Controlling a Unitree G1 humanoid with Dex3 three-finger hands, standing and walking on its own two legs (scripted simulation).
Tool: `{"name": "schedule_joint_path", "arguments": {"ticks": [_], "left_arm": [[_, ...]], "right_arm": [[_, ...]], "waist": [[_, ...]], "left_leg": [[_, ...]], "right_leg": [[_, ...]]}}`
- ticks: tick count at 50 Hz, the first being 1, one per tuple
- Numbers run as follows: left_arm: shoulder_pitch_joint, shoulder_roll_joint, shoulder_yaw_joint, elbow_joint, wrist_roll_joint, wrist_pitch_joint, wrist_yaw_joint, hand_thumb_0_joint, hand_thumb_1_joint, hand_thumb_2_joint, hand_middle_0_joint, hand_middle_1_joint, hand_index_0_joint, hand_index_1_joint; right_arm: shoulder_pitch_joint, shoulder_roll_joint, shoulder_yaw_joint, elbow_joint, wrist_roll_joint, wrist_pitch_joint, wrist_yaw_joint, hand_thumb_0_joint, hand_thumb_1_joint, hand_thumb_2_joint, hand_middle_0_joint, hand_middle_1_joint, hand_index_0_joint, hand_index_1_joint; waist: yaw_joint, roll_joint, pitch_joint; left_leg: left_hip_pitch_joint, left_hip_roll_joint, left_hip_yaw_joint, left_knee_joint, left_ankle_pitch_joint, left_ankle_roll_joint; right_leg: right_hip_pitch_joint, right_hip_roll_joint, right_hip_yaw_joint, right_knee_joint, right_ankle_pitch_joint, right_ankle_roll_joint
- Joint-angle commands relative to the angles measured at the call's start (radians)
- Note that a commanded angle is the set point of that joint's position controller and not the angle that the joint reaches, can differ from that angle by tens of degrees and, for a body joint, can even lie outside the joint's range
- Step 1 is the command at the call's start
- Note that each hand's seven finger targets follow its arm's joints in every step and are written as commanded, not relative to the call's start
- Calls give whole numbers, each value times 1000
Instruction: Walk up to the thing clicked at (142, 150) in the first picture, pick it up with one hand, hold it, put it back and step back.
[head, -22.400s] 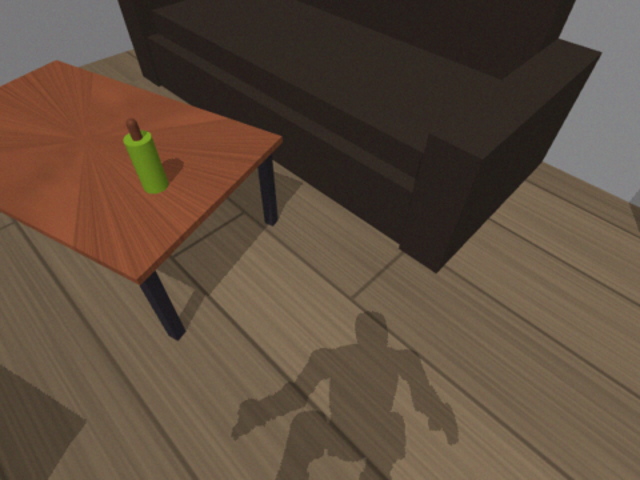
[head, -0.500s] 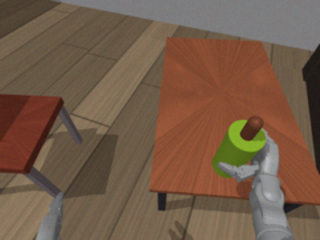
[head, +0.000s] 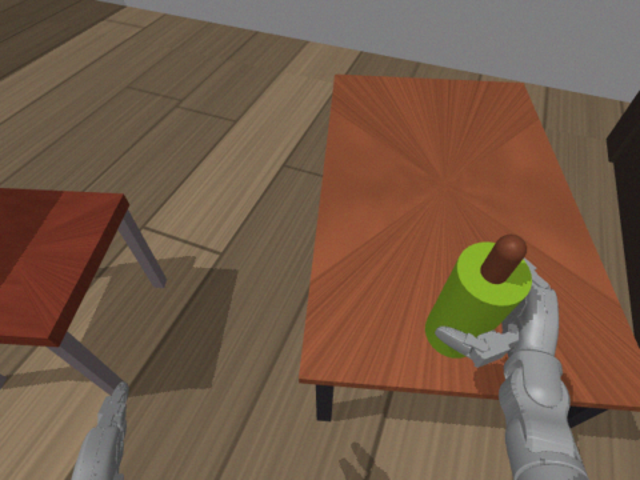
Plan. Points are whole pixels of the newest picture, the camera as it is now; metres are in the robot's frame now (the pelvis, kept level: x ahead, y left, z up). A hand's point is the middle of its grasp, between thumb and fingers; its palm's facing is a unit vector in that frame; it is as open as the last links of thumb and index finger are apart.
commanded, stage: hold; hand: right
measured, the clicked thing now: (477, 296) +0.33 -0.16 +0.07
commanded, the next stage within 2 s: crouch in 0.42 s
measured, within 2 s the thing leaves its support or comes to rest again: neither
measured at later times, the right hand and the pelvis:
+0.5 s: hand (475, 300) +0.34 -0.17 +0.04, palm faces +0.20 +0.98 +0.01, open 10.8 cm; pelvis +0.00 +0.00 +0.00, yaw +0 degrees
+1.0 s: hand (470, 290) +0.40 -0.20 -0.04, palm faces +0.26 +0.97 +0.01, open 10.7 cm; pelvis -0.02 +0.00 -0.04, yaw +0 degrees
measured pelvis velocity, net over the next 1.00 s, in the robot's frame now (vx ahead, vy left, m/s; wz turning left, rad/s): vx -0.02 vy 0.00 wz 0.01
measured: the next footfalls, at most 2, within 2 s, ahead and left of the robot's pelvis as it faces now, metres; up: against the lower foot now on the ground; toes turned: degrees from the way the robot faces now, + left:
none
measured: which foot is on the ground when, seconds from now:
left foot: down 0.00-1.00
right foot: down 0.00-1.00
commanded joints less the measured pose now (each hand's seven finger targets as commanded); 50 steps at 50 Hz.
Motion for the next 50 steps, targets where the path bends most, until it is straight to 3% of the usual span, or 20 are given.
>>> {"name": "schedule_joint_path", "arguments": {"ticks": [1, 3, 4, 5, 8, 10, 13, 15, 16, 20, 23, 25, 29, 37, 39, 42, 45, 46, 48, 50], "left_arm": [[-68, 146, 74, -189, 1, -62, 9, 0, -539, 45, -49, -57, -54, -52], [-25, 154, 86, -168, 3, -61, 11, 0, -540, 43, -48, -57, -53, -52], [-19, 130, 61, -180, 3, -61, 12, 0, -538, 42, -47, -58, -53, -52], [-14, 125, 59, -141, 3, -60, 9, 0, -539, 44, -48, -59, -54, -53], [-32, 161, 92, -157, 1, -58, 15, 0, -541, 44, -47, -56, -52, -51], [-45, 162, 91, -179, 0, -63, 14, 0, -542, 45, -49, -57, -53, -52], [-26, 139, 73, -145, -2, -57, 16, 0, -538, 42, -46, -55, -51, -50], [-24, 116, 51, -133, -2, -57, 9, 0, -536, 40, -46, -55, -52, -49], [-50, 128, 65, -154, -1, -60, 12, 0, -533, 38, -47, -55, -53, -48], [-34, 147, 82, -163, -1, -59, 12, 0, -540, 42, -48, -55, -53, -51], [-55, 174, 103, -180, -2, -61, 17, 0, -536, 42, -47, -55, -53, -50], [-34, 123, 54, -160, -1, -59, 12, 0, -539, 45, -46, -55, -51, -50], [-47, 106, 33, -189, 1, -63, 12, 0, -530, 45, -38, -50, -45, -44], [-26, 134, 73, -185, 18, -70, 5, 0, -523, 31, -43, -51, -52, -41], [-30, 183, 118, -214, 25, -79, 3, 0, -521, 30, -43, -53, -53, -42], [-21, 134, 66, -253, 36, -93, -13, 0, -521, 32, -43, -56, -55, -44], [-24, 139, 57, -337, 49, -100, -20, 0, -529, 43, -44, -56, -52, -47], [5, 112, 29, -310, 56, -96, -25, 0, -538, 47, -45, -57, -52, -50], [8, 152, 58, -339, 57, -95, -27, 0, -536, 47, -44, -57, -51, -50], [18, 168, 69, -377, 70, -94, -33, 0, -534, 45, -48, -58, -54, -51]], "right_arm": [[-363, -131, -28, -299, 20, -113, -7, 0, -38, -1319, 1214, 1430, 1279, 1430], [-353, -137, -31, -333, 18, -111, -8, 0, -42, -1332, 1225, 1444, 1290, 1444], [-360, -129, -15, -341, 16, -108, -6, 0, -56, -1345, 1242, 1460, 1306, 1460], [-348, -99, 5, -276, 19, -102, -3, 0, -49, -1341, 1235, 1454, 1300, 1454], [-363, -159, -46, -299, 16, -98, -10, 0, -57, -1333, 1233, 1447, 1297, 1447], [-340, -108, -6, -300, 22, -92, -8, 0, -60, -1335, 1231, 1446, 1295, 1446], [-358, -142, -40, -258, 21, -86, -9, 0, -47, -1323, 1230, 1441, 1294, 1441], [-354, -116, -16, -243, 19, -86, 0, 0, -28, -1331, 1229, 1449, 1295, 1449], [-381, -142, -42, -257, 22, -92, -1, 0, -23, -1321, 1222, 1438, 1287, 1438], [-358, -118, -17, -271, 24, -89, 3, 0, -70, -1329, 1232, 1442, 1295, 1442], [-382, -160, -47, -321, 20, -92, -9, 0, -54, -1329, 1232, 1444, 1295, 1444], [-340, -135, -41, -287, 24, -90, -12, 0, -65, -1326, 1234, 1442, 1297, 1442], [-373, -121, -37, -239, 16, -102, -14, 0, 28, -1277, 1196, 1405, 1263, 1405], [-509, -189, -102, -44, 4, -154, 2, 0, 40, -1253, 1173, 1380, 1240, 1380], [-570, -228, -131, -16, -1, -180, 4, 0, 58, -1246, 1164, 1373, 1231, 1373], [-654, -269, -169, 46, -10, -222, 9, 0, 100, -1255, 1162, 1383, 1235, 1383], [-764, -301, -187, 108, -22, -261, 12, 0, 111, -1247, 1155, 1374, 1226, 1374], [-769, -309, -194, 171, -29, -266, 14, 0, 82, -1251, 1161, 1375, 1230, 1375], [-824, -393, -240, 194, -39, -282, 16, 0, 81, -1267, 1176, 1394, 1247, 1394], [-864, -388, -237, 279, -51, -297, 23, 0, 45, -1294, 1197, 1416, 1266, 1416]], "waist": [[-1, -41, -309], [-3, -57, -347], [3, -48, -343], [12, -48, -283], [0, -46, -324], [8, 1, -311], [2, -22, -275], [1, -26, -261], [5, -11, -275], [4, -19, -316], [-3, -33, -349], [-8, -4, -283], [3, -9, -307], [53, 10, -238], [71, -2, -319], [70, -21, -400], [94, -51, -508], [88, -74, -482], [91, -107, -517], [121, -131, -532]], "left_leg": [[49, -17, 30, -102, 227, 18], [67, -16, 29, -101, 259, 17], [63, -18, 30, -99, 279, 16], [41, -17, 34, -99, 263, 16], [60, -13, 26, -103, 267, 16], [76, -17, 33, -109, 266, 13], [55, -14, 30, -115, 242, 14], [42, -12, 27, -110, 244, 15], [44, -11, 24, -113, 236, 14], [72, -11, 24, -108, 285, 11], [77, -11, 21, -114, 279, 12], [68, -12, 22, -126, 237, 11], [71, -13, 19, -110, 279, 11], [-82, -10, 3, -62, 181, 11], [-100, -12, -3, -32, 196, 10], [-138, -20, 2, 28, 215, 9], [-156, -28, 3, 71, 237, 10], [-179, -27, 0, 87, 241, 11], [-213, -31, 0, 112, 217, 15], [-255, -37, 11, 139, 210, 18]], "right_leg": [[213, 5, 21, -121, 180, -1], [240, 7, 17, -117, 212, -1], [249, 5, 19, -112, 238, -2], [220, 6, 18, -113, 221, -2], [227, 9, 15, -113, 218, -4], [223, 8, 19, -120, 210, -6], [204, 10, 15, -122, 188, -7], [191, 10, 12, -119, 190, -7], [187, 10, 11, -112, 177, -10], [217, 16, 7, -106, 226, -9], [238, 15, 7, -111, 219, -8], [202, 16, 6, -116, 178, -10], [205, 14, 7, -105, 215, -10], [86, 9, 14, -47, 103, -17], [90, 6, 22, -11, 114, -17], [51, 6, 30, 52, 142, -15], [36, 5, 38, 106, 170, -13], [1, 10, 33, 124, 173, -13], [-16, 4, 41, 142, 159, -9], [-35, 1, 46, 168, 159, -7]]}}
